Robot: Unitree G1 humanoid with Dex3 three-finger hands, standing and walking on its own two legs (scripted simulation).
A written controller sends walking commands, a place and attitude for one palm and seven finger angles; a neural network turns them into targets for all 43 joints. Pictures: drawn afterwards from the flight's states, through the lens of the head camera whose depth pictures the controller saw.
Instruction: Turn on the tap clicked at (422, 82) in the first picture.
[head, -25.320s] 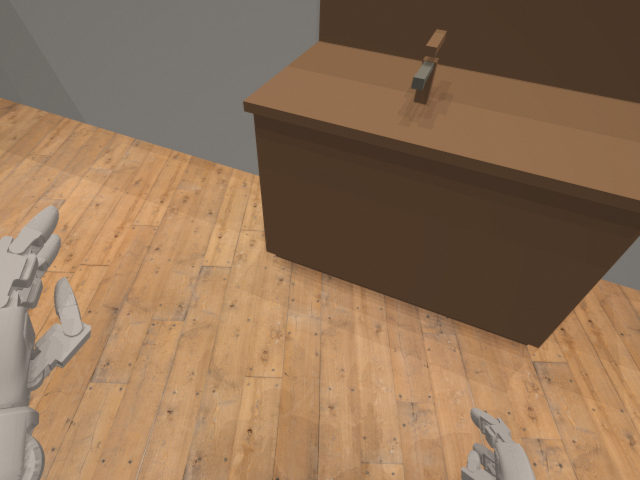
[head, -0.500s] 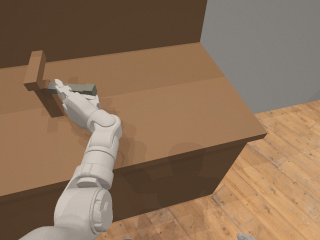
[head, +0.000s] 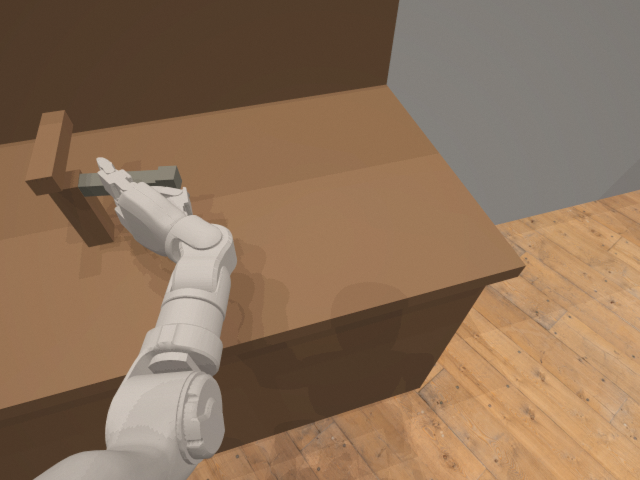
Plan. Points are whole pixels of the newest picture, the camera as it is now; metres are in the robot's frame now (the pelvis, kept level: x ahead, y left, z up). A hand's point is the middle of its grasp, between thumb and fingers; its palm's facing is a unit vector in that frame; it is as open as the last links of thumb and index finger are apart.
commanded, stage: lift the hand up off the lever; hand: left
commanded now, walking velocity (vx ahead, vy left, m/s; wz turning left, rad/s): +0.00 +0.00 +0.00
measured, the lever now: (169, 180) +0.48 +0.21 +0.11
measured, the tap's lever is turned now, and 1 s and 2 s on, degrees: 78 77 77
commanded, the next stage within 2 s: none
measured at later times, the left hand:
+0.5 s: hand (178, 196) +0.44 +0.18 +0.12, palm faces +0.79 -0.60 -0.10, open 7.8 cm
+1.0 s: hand (167, 181) +0.43 +0.18 +0.16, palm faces +0.79 -0.61 -0.09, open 7.8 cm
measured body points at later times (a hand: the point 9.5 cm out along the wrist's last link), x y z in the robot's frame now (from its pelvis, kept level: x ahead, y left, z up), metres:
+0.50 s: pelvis +0.00 +0.00 +0.01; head +0.03 +0.00 +0.46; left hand +0.39 +0.21 +0.13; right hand +0.14 -0.24 -0.11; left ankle +0.03 +0.15 -0.71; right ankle -0.03 -0.10 -0.71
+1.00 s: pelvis +0.00 +0.00 +0.01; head +0.00 -0.01 +0.46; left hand +0.38 +0.21 +0.17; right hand +0.13 -0.24 -0.11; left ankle +0.03 +0.15 -0.71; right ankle -0.03 -0.10 -0.71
